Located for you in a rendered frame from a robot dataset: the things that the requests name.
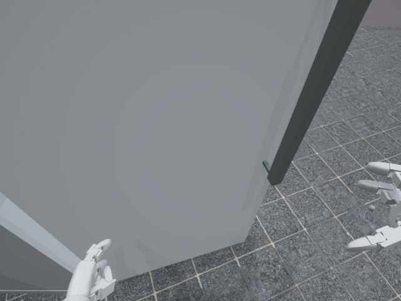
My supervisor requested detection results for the handle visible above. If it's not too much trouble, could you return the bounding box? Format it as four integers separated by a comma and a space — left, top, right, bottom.
263, 0, 372, 186

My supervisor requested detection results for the fridge door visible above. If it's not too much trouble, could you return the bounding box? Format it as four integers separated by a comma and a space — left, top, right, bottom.
0, 0, 338, 282

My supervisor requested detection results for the right robot hand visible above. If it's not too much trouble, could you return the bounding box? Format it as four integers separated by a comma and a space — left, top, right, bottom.
346, 162, 401, 253

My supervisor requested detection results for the left robot hand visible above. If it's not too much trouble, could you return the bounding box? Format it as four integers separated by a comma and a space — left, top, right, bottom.
66, 239, 116, 301

